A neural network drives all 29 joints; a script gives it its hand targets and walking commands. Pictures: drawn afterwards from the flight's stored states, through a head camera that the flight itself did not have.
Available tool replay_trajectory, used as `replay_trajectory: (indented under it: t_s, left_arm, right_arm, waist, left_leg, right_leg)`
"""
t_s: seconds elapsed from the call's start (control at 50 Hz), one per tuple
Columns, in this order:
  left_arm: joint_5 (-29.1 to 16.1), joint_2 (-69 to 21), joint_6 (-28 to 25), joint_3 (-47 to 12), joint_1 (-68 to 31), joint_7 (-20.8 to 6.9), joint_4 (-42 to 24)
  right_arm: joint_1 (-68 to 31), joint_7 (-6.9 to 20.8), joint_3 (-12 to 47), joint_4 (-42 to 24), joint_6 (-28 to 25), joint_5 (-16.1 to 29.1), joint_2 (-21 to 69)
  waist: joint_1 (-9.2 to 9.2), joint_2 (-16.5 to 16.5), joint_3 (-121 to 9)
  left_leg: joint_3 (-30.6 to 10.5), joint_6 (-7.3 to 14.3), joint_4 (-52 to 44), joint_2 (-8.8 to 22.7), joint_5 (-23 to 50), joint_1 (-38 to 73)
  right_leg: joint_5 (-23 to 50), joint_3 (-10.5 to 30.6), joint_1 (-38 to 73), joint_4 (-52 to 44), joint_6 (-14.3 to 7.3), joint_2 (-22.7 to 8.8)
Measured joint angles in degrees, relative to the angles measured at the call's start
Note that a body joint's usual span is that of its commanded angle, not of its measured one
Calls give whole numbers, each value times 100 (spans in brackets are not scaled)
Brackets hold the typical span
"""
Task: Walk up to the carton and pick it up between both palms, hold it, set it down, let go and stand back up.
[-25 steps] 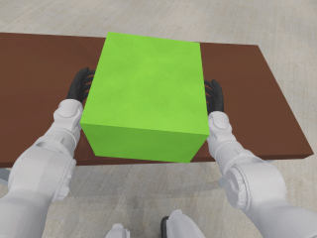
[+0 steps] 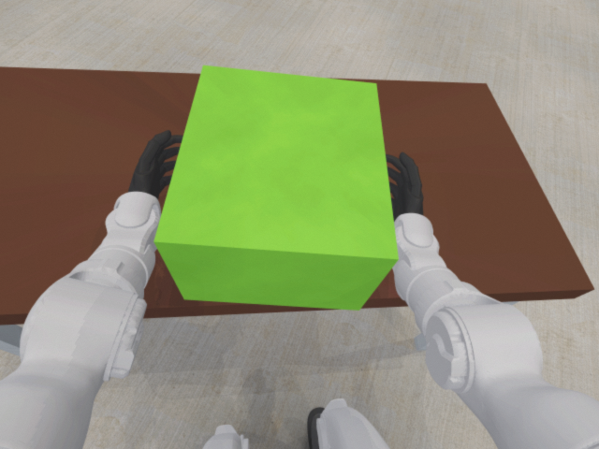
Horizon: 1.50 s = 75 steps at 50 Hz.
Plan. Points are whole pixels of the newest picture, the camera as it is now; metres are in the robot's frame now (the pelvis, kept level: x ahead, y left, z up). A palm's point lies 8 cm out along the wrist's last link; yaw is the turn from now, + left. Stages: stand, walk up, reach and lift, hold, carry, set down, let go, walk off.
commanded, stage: reach and lift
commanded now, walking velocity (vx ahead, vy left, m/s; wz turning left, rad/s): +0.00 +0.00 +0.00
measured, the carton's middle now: (282, 189) +0.48 -0.03 +0.01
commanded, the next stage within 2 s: none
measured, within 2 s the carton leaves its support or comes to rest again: leaves its support in 1.30 s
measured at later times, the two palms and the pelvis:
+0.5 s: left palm (146, 191) +0.46 +0.16 +0.04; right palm (405, 212) +0.41 -0.20 +0.03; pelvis +0.03 -0.01 +0.03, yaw +2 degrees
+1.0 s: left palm (142, 195) +0.45 +0.16 +0.05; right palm (403, 215) +0.41 -0.19 +0.03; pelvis +0.03 -0.01 +0.05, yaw +1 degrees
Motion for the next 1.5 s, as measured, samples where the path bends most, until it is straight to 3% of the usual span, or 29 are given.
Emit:
replay_trajectory:
  t_s: [0.14, 0.26, 0.36, 0.68, 0.94, 1.18, 1.34, 1.5]
  left_arm:
    - [350, -52, -265, 405, -81, -88, 326]
    - [1022, -30, -793, 1101, -239, -160, 916]
    - [1306, -84, -1031, 1383, 33, -140, 946]
    - [1486, -191, -1378, 1516, 496, -133, 599]
    - [1407, -287, -1446, 1297, 705, 26, 230]
    - [884, -401, -1252, 751, 1113, 152, -97]
    - [585, -518, -754, 369, 1318, 230, -552]
    - [57, -598, -208, -122, 1473, 368, -1064]
  right_arm:
    - [162, 35, -657, -161, -73, -680, 100]
    - [305, 90, -1487, -226, -323, -1568, 253]
    - [590, 107, -1707, -206, -611, -1868, 341]
    - [971, -11, -1386, -127, -1599, -1720, 367]
    - [1086, -22, -1322, -245, -1811, -1718, 336]
    - [1423, -27, -805, -612, -1460, -1425, 313]
    - [1824, -45, -225, -1146, -989, -846, 208]
    - [2240, -61, 406, -2181, -95, -134, -3]
  waist:
    - [9, -80, 64]
    - [-95, -193, 522]
    - [-91, -140, 393]
    - [117, 59, 439]
    - [284, 36, 456]
    - [322, 131, 384]
    - [352, 317, 182]
    - [355, 536, 13]
  left_leg:
    - [-9, 2, -200, -16, 69, 173]
    - [-129, -32, -562, -49, 164, 753]
    - [-190, -75, -857, -19, 225, 940]
    - [-118, -82, -1533, 62, 468, 1296]
    - [5, -52, -1931, 67, 682, 1430]
    - [-23, -39, -2158, 43, 741, 1646]
    - [-24, 6, -2228, 2, 730, 1764]
    - [35, 96, -2314, -67, 731, 2019]
  right_leg:
    - [29, -8, 154, -138, -18, -18]
    - [49, -123, 768, -459, -54, -57]
    - [101, -182, 988, -783, -78, -30]
    - [419, -117, 1377, -1570, -73, 50]
    - [688, 3, 1495, -1998, -61, 55]
    - [727, -25, 1729, -2225, -50, 29]
    - [717, -25, 1865, -2316, 4, -12]
    - [720, 35, 2108, -2392, 85, -78]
